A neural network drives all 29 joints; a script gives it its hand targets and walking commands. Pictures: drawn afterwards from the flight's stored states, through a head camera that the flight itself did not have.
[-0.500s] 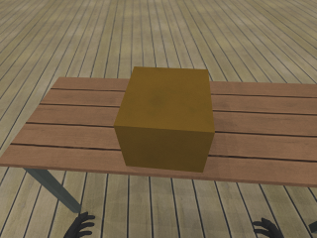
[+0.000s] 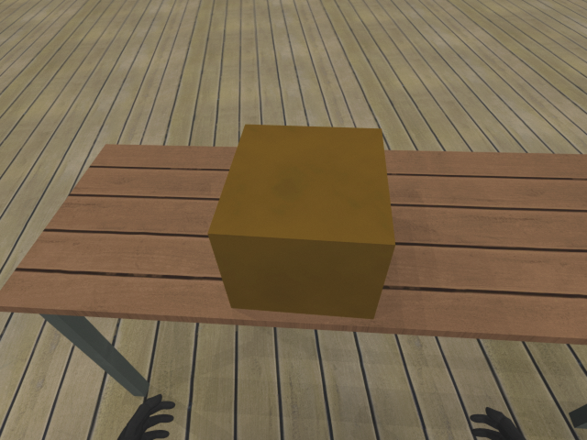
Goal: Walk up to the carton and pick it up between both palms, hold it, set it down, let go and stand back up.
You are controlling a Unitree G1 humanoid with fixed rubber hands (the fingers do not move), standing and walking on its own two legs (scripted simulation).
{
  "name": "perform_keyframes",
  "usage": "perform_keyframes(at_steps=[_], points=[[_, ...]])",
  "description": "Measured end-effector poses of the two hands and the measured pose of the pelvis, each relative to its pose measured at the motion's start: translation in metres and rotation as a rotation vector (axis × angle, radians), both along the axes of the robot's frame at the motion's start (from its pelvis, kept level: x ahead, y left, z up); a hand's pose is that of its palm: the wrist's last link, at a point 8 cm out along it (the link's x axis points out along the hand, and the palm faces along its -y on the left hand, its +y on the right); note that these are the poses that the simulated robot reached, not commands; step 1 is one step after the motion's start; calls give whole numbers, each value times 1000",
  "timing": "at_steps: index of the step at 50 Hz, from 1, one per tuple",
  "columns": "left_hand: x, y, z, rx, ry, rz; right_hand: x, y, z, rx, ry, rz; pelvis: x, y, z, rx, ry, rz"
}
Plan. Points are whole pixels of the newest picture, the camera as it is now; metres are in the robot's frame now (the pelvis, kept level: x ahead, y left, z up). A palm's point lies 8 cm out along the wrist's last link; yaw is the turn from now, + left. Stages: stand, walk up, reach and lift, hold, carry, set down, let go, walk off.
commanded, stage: stand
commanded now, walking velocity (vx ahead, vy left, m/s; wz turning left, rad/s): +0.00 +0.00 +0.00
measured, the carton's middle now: (306, 217) +0.49 +0.02 -0.01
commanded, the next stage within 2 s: walk up in 0.48 s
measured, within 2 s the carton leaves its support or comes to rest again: neither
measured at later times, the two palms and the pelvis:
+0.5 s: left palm out of the picture +0.13 +0.26 -0.08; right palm out of the picture +0.11 -0.26 -0.08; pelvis +0.00 +0.00 +0.00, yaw -1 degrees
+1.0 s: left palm (112, 432) +0.16 +0.29 -0.08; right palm out of the picture +0.10 -0.25 -0.10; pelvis +0.03 +0.03 -0.01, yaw -6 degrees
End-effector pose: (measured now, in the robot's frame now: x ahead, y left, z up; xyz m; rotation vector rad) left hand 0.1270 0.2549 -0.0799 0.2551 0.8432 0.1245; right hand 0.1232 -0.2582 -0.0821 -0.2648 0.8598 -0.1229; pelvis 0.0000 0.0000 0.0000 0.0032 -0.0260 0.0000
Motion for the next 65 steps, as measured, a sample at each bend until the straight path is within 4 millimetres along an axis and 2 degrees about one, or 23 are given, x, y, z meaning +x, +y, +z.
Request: perform_keyframes(at_steps=[34,41,44,48,57,63,65], points=[[0,1,-1,10,18,-15,-12,-4,-2,-11,29,-16,1,2,0,0,1,-20],[-6,27,-6,69,74,-24,-17,1,-6,-27,44,-27,11,17,-4,2,9,-56],[2,33,-7,74,82,-36,-23,3,-8,-24,61,-55,17,22,-4,5,11,-72],[21,32,-5,74,58,-63,-25,6,-13,-19,102,-76,23,25,-5,-5,12,-89],[54,42,-8,103,27,-100,-12,6,-13,-37,51,-105,31,36,-15,3,6,-125],[72,27,-2,84,-4,-138,-23,12,-21,-10,104,-131,36,37,-12,-14,4,-149],[73,30,0,88,-8,-140,-23,15,-21,-14,122,-130,37,40,-10,-7,7,-158]])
